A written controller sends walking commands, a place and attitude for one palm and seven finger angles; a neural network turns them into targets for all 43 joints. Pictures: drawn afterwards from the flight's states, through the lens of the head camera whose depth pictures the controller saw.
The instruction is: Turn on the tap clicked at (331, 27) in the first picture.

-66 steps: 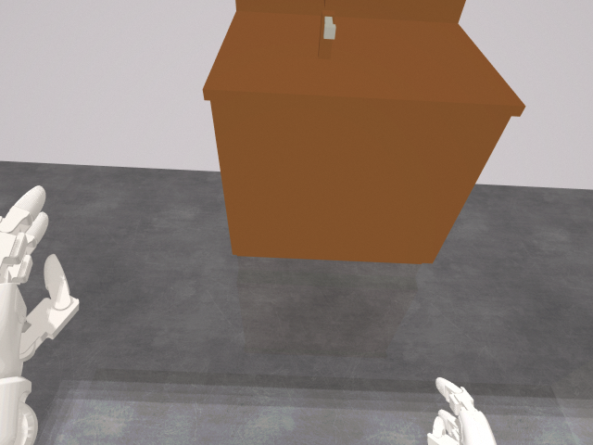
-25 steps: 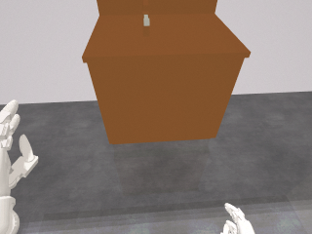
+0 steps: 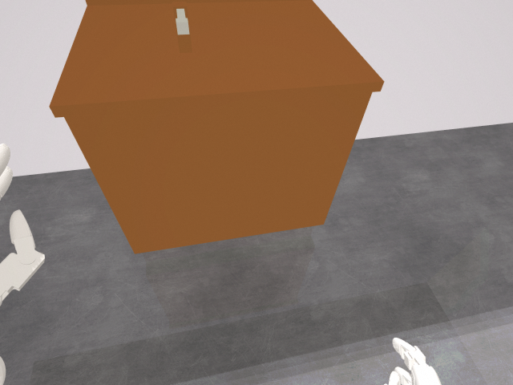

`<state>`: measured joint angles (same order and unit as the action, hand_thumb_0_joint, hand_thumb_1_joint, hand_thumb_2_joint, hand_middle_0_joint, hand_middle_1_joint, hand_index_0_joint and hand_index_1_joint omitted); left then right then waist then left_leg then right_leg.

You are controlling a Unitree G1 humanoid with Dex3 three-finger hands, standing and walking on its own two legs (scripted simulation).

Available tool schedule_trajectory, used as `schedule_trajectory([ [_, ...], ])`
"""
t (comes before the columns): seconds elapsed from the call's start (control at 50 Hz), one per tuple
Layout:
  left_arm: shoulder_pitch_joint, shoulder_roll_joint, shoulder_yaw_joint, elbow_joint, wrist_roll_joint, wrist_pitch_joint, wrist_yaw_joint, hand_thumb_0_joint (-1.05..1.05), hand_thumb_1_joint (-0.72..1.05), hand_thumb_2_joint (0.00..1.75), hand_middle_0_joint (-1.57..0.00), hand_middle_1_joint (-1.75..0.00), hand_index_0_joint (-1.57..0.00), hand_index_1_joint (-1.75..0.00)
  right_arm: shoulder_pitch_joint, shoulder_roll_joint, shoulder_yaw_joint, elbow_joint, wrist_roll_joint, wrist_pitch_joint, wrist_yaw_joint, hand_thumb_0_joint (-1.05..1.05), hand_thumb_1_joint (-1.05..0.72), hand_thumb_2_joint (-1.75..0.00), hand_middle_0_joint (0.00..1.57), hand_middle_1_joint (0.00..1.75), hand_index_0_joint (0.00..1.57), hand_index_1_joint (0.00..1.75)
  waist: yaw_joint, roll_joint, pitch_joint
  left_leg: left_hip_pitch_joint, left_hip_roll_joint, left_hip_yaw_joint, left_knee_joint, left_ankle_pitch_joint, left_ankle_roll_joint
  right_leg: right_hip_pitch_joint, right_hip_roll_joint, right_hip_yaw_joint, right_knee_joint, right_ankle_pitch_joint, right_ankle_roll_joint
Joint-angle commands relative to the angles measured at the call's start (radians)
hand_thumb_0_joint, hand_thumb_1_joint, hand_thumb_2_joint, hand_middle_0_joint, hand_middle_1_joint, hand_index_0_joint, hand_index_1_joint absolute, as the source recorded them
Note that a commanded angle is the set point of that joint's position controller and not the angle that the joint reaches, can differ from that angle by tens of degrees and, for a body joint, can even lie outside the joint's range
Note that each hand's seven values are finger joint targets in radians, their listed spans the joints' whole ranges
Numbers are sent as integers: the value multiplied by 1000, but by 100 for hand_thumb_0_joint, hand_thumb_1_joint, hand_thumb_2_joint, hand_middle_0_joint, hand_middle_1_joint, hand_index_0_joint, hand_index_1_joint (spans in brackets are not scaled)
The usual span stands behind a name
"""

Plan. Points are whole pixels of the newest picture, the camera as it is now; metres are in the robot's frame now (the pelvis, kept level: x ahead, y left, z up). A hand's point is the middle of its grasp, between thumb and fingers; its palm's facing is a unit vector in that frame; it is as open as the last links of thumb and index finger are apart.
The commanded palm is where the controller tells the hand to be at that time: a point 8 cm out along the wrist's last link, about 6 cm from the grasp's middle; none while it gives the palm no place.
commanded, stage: turn to face it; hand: left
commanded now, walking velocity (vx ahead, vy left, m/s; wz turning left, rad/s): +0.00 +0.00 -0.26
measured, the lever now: (182, 26) +0.84 +0.23 +0.16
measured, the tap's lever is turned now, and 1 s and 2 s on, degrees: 0 0 0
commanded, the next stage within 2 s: take the last steps up to it in 0.10 s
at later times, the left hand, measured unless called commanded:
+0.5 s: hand (169, 176) +0.35 +0.14 +0.17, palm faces +0.33 -0.85 -0.42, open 7.4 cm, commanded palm +0.28 +0.20 +0.19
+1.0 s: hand (189, 114) +0.45 +0.13 +0.19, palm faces +0.34 -0.87 -0.35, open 7.4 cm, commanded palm +0.39 +0.18 +0.19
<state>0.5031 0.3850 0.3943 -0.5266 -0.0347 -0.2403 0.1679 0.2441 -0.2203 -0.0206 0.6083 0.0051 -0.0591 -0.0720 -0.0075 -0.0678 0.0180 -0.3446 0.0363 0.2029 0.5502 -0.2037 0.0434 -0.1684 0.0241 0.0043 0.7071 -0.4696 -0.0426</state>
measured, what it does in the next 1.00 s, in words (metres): walks ahead: right foot, then left foot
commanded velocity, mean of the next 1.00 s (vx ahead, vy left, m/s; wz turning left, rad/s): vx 0.25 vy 0.01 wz -0.09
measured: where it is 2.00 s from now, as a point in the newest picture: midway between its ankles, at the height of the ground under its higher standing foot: (292, 347)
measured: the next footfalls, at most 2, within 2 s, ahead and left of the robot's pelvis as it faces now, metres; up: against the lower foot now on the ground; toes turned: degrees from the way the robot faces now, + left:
right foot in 0.34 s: +0.17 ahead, -0.15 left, +0.00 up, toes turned -12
left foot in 0.78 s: +0.26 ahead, +0.04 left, +0.00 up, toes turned +4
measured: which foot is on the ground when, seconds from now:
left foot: down 0.00-0.36, up 0.38-0.76, down 0.78-1.00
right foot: up 0.00-0.32, down 0.34-0.80, up 0.82-1.00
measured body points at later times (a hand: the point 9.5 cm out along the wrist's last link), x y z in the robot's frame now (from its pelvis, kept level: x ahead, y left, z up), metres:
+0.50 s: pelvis +0.10 -0.07 +0.00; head +0.14 -0.09 +0.45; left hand +0.32 +0.19 +0.19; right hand +0.24 -0.32 -0.10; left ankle +0.06 +0.07 -0.64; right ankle +0.13 -0.14 -0.72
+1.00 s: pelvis +0.20 -0.08 +0.01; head +0.20 -0.08 +0.46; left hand +0.42 +0.18 +0.21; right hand +0.34 -0.30 -0.08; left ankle +0.22 +0.04 -0.72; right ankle +0.20 -0.20 -0.68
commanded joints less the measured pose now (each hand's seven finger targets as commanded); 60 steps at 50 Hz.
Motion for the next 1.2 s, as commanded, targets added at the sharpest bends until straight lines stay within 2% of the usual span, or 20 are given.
schedule_trajectory([
  [0.0,-148,201,91,-216,7,-66,12,0,90,90,-20,-30,-20,-30,-98,-89,-6,-146,-28,-49,-5,0,-90,-90,20,30,20,30,-5,266,-174,409,439,-572,-205,383,215,-434,-39,55,554,-106,38],
  [0.12,-87,136,67,-264,14,-31,-9,0,90,90,-20,-30,-20,-30,-86,-95,-18,-148,-15,-63,19,0,-90,-90,20,30,20,30,13,321,-71,139,283,-126,-215,335,78,-259,-82,-85,210,117,67],
  [0.28,-149,115,63,-86,12,-11,-13,0,90,90,-20,-30,-20,-30,-105,-89,-19,-160,0,-65,10,0,-90,-90,20,30,20,30,4,212,-64,80,274,-54,-69,-5,20,-51,-30,-200,-143,213,73],
  [0.3,-159,125,63,-79,16,-9,-13,0,90,90,-20,-30,-20,-30,-103,-80,-18,-157,4,-63,8,0,-90,-90,20,30,20,30,11,133,-89,65,226,-24,78,-36,6,5,-45,-161,-220,244,55],
  [0.32,-188,145,60,-89,27,-8,-10,0,90,90,-20,-30,-20,-30,-95,-60,-16,-155,6,-59,10,0,-90,-90,20,30,20,30,8,-62,-123,-31,129,17,324,-123,-19,77,-166,47,-291,305,-14],
  [0.34,-188,183,84,-109,31,-6,-2,0,90,90,-20,-30,-20,-30,-136,-40,-5,-179,5,-62,9,0,-90,-90,20,30,20,30,23,-290,-140,-255,1,-22,570,-393,-51,173,-354,418,-369,478,-127],
  [0.38,-205,172,67,-166,19,-15,-6,0,90,90,-20,-30,-20,-30,-140,-75,-19,-156,1,-68,16,0,-90,-90,20,30,20,30,14,-170,-149,-266,44,-191,710,-338,-57,129,-398,451,-411,375,-141],
  [0.46,-84,199,128,-249,30,-48,15,0,90,90,-20,-30,-20,-30,-167,-58,-1,-126,-6,-27,17,0,-90,-90,20,30,20,30,3,34,-188,-281,67,-193,660,-181,-77,150,-327,190,-344,574,-142],
  [0.6,46,177,156,-223,-1,-58,31,0,90,90,-20,-30,-20,-30,-123,-64,-23,-170,-7,-30,12,0,-90,-90,20,30,20,30,25,1,-183,-171,45,-88,190,-138,-56,172,-302,139,-355,568,-152],
  [0.72,-64,135,77,-133,-2,-33,26,0,90,90,-20,-30,-20,-30,-73,-87,-30,-172,-1,-25,-2,0,-90,-90,20,30,20,30,-4,18,-116,94,32,-53,-60,-23,-31,-5,-237,95,-298,238,-83],
  [0.74,-93,137,67,-120,0,-32,23,0,90,90,-20,-30,-20,-30,-71,-96,-31,-174,0,-21,-8,0,-90,-90,20,30,20,30,-8,54,-92,152,50,-81,-96,-44,-14,-68,-209,85,-254,187,-60],
  [0.8,-180,124,32,-124,7,-45,13,0,90,90,-20,-30,-20,-30,-88,-99,-16,-173,0,-29,-11,0,-90,-90,20,30,20,30,-13,375,-46,304,366,-605,-307,-153,163,-393,-30,-52,186,-109,25],
  [0.82,-208,156,35,-110,20,-42,11,0,90,90,-20,-30,-20,-30,-102,-82,0,-168,-15,-40,-15,0,-90,-90,20,30,20,30,-18,345,20,214,408,-674,-359,-217,198,-422,-58,-10,313,-87,26],
  [0.88,-284,163,28,-192,35,-48,6,0,90,90,-20,-30,-20,-30,-101,-92,-17,-144,-8,-63,-10,0,-90,-90,20,30,20,30,4,220,17,205,348,-487,-297,-112,177,-435,-100,-9,301,-22,38],
  [0.94,-150,127,37,-229,22,-33,6,0,90,90,-20,-30,-20,-30,-80,-97,-25,-140,-7,-81,2,0,-90,-90,20,30,20,30,8,287,-62,200,271,-294,-269,11,132,-316,-87,-84,169,61,47],
  [1.06,-105,116,71,-102,15,-23,9,0,90,90,-20,-30,-20,-30,-97,-84,-19,-133,-2,-83,4,0,-90,-90,20,30,20,30,4,232,-80,97,220,-139,-135,-77,56,-54,-28,-209,-167,185,65],
  [1.1,-129,132,74,-56,22,-17,10,0,90,90,-20,-30,-20,-30,-96,-70,-21,-124,2,-69,-1,0,-90,-90,20,30,20,30,12,51,-104,-36,139,-66,155,-169,17,102,-112,-66,-286,168,16],
  [1.12,-149,161,81,-48,29,-13,11,0,90,90,-20,-30,-20,-30,-98,-44,-18,-132,3,-59,2,0,-90,-90,20,30,20,30,9,-225,-119,-243,17,-22,435,-305,-24,195,-324,326,-392,144,-88],
  [1.14,-163,195,114,-61,19,-11,15,0,90,90,-20,-30,-20,-30,-147,-57,-14,-145,1,-65,2,0,-90,-90,20,30,20,30,33,-265,-103,-355,1,-130,632,-368,-38,197,-451,508,-455,215,-155],
  [1.18,-181,173,95,-60,15,-23,-2,0,90,90,-20,-30,-20,-30,-129,-71,-26,-118,4,-68,13,0,-90,-90,20,30,20,30,14,-156,-70,-345,55,-222,705,-267,-47,106,-432,461,-470,77,-163],
])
